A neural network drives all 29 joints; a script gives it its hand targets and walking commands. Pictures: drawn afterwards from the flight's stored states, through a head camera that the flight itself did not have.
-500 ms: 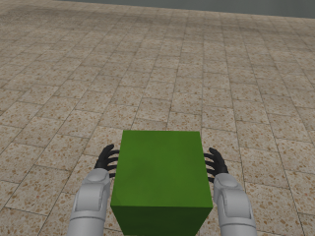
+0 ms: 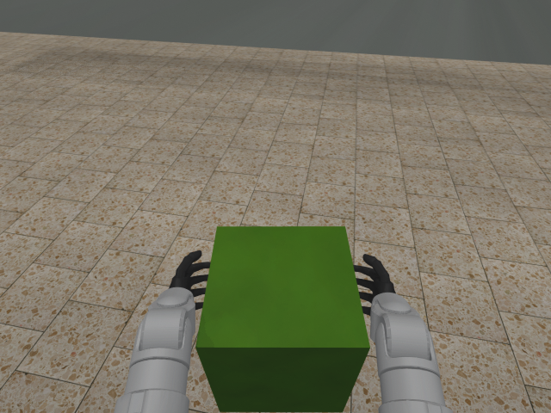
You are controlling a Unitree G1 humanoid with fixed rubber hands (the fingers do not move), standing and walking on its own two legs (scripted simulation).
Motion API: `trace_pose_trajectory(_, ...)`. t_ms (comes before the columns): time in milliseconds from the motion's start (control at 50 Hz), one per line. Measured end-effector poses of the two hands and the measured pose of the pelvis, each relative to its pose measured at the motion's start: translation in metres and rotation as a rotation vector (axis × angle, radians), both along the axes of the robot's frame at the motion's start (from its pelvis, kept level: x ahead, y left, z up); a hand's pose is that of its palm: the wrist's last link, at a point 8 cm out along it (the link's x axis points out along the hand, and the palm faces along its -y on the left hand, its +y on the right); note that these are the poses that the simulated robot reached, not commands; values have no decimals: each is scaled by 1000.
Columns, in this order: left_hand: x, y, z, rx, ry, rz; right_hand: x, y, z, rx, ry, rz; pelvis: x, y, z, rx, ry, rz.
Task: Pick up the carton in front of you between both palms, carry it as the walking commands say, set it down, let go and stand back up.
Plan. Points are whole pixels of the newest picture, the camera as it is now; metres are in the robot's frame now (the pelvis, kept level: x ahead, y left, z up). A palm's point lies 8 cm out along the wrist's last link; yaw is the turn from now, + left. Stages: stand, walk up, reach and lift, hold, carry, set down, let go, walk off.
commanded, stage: hold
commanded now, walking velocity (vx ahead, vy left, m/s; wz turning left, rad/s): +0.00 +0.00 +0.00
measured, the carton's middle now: (281, 321) +0.30 +0.00 -0.04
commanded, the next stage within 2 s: set down in 0.26 s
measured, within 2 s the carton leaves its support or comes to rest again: neither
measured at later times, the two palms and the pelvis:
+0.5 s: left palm (188, 281) +0.32 +0.15 +0.03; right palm (374, 282) +0.33 -0.15 +0.03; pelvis +0.02 -0.01 +0.00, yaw +1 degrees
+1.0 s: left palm (203, 316) +0.38 +0.16 -0.16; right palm (343, 314) +0.39 -0.14 -0.17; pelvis -0.01 +0.01 -0.09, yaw +2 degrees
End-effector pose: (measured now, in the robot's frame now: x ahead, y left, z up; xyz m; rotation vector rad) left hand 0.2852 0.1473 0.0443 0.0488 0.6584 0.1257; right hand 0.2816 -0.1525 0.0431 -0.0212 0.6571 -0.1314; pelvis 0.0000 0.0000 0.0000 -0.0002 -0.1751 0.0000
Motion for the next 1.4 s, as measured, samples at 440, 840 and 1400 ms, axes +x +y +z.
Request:
trace_pose_trajectory(440,29,-2,-1,-4,18,35,38,-2,-3,21,19,20,23,-11,2,-4,36,20)
trace_pose_trajectory(840,80,2,-160,-10,41,48,87,2,-165,12,43,28,4,7,-44,9,504,-5)
trace_pose_trajectory(1400,144,8,-320,-35,26,90,158,8,-326,40,32,29,-31,-6,-194,10,932,28)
